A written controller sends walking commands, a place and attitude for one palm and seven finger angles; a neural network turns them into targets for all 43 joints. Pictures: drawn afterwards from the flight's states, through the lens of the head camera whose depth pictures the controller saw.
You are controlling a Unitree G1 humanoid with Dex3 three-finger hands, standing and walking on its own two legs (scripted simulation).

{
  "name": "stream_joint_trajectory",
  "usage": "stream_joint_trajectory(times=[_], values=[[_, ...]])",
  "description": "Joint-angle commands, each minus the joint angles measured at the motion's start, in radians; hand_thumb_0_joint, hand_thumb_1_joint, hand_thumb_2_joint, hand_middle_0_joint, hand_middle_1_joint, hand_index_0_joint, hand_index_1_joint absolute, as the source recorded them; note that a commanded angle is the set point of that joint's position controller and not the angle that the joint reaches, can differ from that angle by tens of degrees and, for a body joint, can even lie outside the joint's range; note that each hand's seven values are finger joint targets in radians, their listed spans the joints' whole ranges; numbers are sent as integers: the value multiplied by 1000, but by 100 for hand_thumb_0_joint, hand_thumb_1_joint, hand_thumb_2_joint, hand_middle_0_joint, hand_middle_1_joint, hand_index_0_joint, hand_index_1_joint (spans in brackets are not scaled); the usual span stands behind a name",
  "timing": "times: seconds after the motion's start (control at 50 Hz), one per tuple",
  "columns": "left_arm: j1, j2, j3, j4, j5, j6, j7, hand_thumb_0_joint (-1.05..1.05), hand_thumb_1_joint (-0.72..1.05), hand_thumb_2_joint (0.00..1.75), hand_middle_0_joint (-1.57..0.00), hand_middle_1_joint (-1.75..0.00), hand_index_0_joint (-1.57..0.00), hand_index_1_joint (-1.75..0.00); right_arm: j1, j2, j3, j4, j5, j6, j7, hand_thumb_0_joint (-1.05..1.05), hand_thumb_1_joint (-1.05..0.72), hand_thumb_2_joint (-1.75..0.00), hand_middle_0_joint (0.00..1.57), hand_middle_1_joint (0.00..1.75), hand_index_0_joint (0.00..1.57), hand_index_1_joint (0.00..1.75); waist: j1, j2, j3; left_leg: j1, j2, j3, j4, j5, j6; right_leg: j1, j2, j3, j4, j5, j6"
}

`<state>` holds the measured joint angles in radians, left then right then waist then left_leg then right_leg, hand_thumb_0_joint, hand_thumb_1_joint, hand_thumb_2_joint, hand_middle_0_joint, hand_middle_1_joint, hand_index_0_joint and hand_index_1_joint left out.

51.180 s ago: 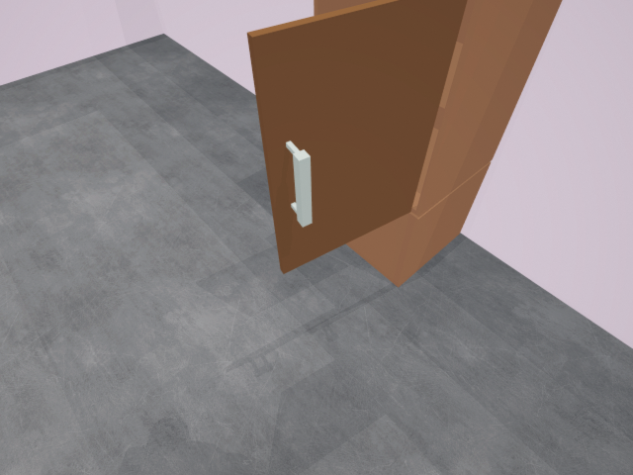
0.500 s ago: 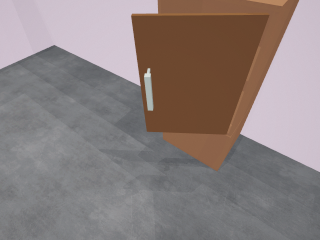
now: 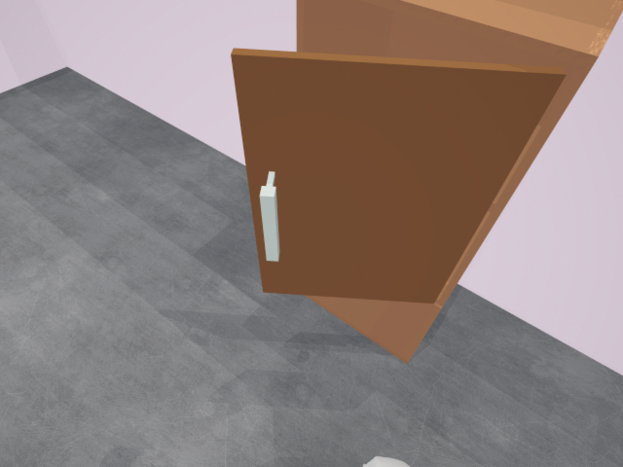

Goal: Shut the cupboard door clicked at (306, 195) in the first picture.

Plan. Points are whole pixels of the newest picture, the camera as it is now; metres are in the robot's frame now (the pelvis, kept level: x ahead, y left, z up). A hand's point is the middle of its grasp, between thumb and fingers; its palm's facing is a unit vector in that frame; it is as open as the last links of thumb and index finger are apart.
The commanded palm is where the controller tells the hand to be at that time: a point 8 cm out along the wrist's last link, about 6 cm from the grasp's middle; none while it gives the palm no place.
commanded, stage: come to a stop and stand still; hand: left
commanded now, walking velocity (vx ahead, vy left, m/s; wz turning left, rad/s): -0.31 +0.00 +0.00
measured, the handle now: (272, 218) +0.52 +0.10 -0.04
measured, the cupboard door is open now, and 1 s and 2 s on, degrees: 33 33 33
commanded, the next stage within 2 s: look again from close up in 1.22 s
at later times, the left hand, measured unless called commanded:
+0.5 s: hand out of the picture +0.13 +0.16 -0.19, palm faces +0.09 -0.98 -0.18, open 7.4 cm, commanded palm none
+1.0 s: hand out of the picture +0.01 +0.13 -0.17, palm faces +0.03 -0.98 -0.17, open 7.4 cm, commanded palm none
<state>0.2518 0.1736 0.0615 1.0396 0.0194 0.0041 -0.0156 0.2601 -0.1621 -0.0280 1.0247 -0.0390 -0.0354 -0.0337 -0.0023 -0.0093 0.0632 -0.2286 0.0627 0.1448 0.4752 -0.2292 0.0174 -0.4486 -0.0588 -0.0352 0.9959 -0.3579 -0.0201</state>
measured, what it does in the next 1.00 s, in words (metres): steps on the spot: right foot, then left foot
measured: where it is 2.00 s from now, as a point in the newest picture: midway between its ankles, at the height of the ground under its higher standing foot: outside the picture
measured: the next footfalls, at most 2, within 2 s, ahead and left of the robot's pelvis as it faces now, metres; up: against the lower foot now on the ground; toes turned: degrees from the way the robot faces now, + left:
right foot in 0.12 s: +0.15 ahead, -0.17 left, +0.00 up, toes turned -4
left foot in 0.46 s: +0.08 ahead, +0.07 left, +0.00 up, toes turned +5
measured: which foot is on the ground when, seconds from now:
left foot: down 0.00-0.14, up 0.16-0.44, down 0.46-1.00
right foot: up 0.00-0.10, down 0.12-0.46, up 0.48-0.72, down 0.74-1.00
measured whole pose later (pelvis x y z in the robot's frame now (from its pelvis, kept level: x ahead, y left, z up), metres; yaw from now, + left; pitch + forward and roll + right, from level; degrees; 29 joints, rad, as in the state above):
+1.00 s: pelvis +0.01 -0.03 +0.00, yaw +0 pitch -2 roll +0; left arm 0.30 0.14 0.00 1.11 0.01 0.01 0.03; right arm 0.25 -0.17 -0.01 1.12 -0.01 0.02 -0.02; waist -0.01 -0.01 0.02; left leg -0.19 0.01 0.10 0.39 -0.17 0.03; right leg -0.11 0.01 0.00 0.41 -0.26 -0.01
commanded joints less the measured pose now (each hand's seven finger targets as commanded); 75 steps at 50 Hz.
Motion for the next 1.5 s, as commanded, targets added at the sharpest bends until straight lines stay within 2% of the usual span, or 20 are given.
stream_joint_trajectory(times=[0.0,0.06,0.12,0.14,0.2,0.24,0.38,0.4,0.44,0.46,0.54,0.68,0.72,0.76,0.82,1.0,1.28,1.3,1.36,1.48], values=[[57,11,2,-43,3,0,-1,0,90,90,-20,-30,-20,-30,18,-150,-33,-30,5,-2,2,0,-90,-90,20,30,20,30,15,127,26,-122,215,-137,-244,26,119,122,-6,-37,-249,87,27],[119,36,0,-19,5,-6,13,0,90,90,-20,-30,-20,-30,0,-142,-32,-21,17,16,3,0,-90,-90,20,30,20,30,52,57,-50,-103,135,-64,-66,87,49,296,27,-56,-493,280,49],[78,208,9,-37,7,-28,30,0,90,90,-20,-30,-20,-30,113,-58,-19,-4,35,42,15,0,-90,-90,20,30,20,30,6,-216,-96,-77,-22,-21,165,-291,-46,265,-290,267,-677,571,-108],[30,216,5,-54,10,-18,31,0,90,90,-20,-30,-20,-30,147,-52,-24,8,36,53,18,0,-90,-90,20,30,20,30,-13,-134,-104,-9,-24,-39,222,-325,-38,193,-304,239,-684,492,-132],[-1,190,14,-44,7,-15,51,0,90,90,-20,-30,-20,-30,114,-78,-31,11,37,68,4,0,-90,-90,20,30,20,30,7,-286,-100,-113,-19,-96,342,-326,-47,302,-290,231,-600,920,-176],[1,185,24,-51,11,-7,62,0,90,90,-20,-30,-20,-30,88,-84,-31,-3,40,68,2,0,-90,-90,20,30,20,30,28,-231,-141,-171,-40,-124,402,-341,-52,388,-302,219,-565,1057,-197],[-83,177,33,-85,6,15,63,0,90,90,-20,-30,-20,-30,119,-61,-31,-9,33,68,9,0,-90,-90,20,30,20,30,-19,-138,-175,20,-50,-99,25,-21,-58,278,-230,138,-513,677,-117],[-83,144,28,-89,1,21,61,0,90,90,-20,-30,-20,-30,137,-77,-33,-6,28,61,10,0,-90,-90,20,30,20,30,-26,-79,-172,111,-4,-121,-78,87,-48,199,-173,98,-464,479,-70],[-81,71,11,-114,-9,40,57,0,90,90,-20,-30,-20,-30,54,-193,-50,-59,9,54,3,0,-90,-90,20,30,20,30,-11,287,-90,-12,278,-402,-216,394,103,78,26,-6,-254,-147,34],[-84,87,16,-118,-6,48,57,0,90,90,-20,-30,-20,-30,2,-194,-45,-79,2,57,-2,0,-90,-90,20,30,20,30,-4,220,-66,-88,288,-369,-208,355,166,112,37,57,-116,-182,23],[-46,90,18,-82,4,54,46,0,90,90,-20,-30,-20,-30,-63,-150,-22,-87,5,44,-16,0,-90,-90,20,30,20,30,29,162,-12,-42,192,-261,-158,428,152,56,50,87,-20,-103,27],[49,68,-14,-39,-4,21,48,0,90,90,-20,-30,-20,-30,-10,-154,-30,-40,30,35,-6,0,-90,-90,20,30,20,30,21,88,-117,87,154,-250,-98,319,107,278,36,36,-561,133,31],[58,114,-16,-22,2,-1,56,0,90,90,-20,-30,-20,-30,-8,-100,-24,-39,43,34,2,0,-90,-90,20,30,20,30,-2,-43,-87,28,49,-178,-39,136,20,297,-83,207,-682,299,-20],[-2,140,-26,-27,-2,-4,49,0,90,90,-20,-30,-20,-30,8,-83,-15,-22,40,40,14,0,-90,-90,20,30,20,30,-39,-58,-45,119,-6,-147,-75,29,-11,144,-138,209,-696,199,-57],[33,94,-35,2,-6,-18,53,0,90,90,-20,-30,-20,-30,14,-100,-12,16,32,32,9,0,-90,-90,20,30,20,30,-22,-128,-70,147,37,-157,-90,159,1,202,-64,158,-664,311,-24],[85,69,-43,47,-6,-6,54,0,90,90,-20,-30,-20,-30,52,-76,7,86,28,41,8,0,-90,-90,20,30,20,30,-7,6,92,64,27,-162,-180,-32,-5,155,-37,158,-752,16,-15],[121,25,-41,75,-12,-9,55,0,90,90,-20,-30,-20,-30,140,-51,7,113,28,25,-6,0,-90,-90,20,30,20,30,-4,7,26,58,42,-180,-186,4,0,219,-26,130,-701,118,-17],[71,226,-56,-22,1,-41,58,0,90,90,-20,-30,-20,-30,58,-165,-3,-11,16,7,14,0,-90,-90,20,30,20,30,-24,108,80,8,-11,-196,-122,147,2,203,-12,79,-643,150,-36],[126,90,-46,-14,1,-41,67,0,90,90,-20,-30,-20,-30,94,-82,-17,-5,20,-17,-3,0,-90,-90,20,30,20,30,-11,53,-149,31,36,-215,-11,141,13,250,-51,104,-575,194,-35],[96,125,-24,-70,5,-38,70,0,90,90,-20,-30,-20,-30,71,-126,-37,-48,22,-5,2,0,-90,-90,20,30,20,30,-14,-29,-30,-33,27,-194,16,170,30,174,-40,130,-545,247,-43]])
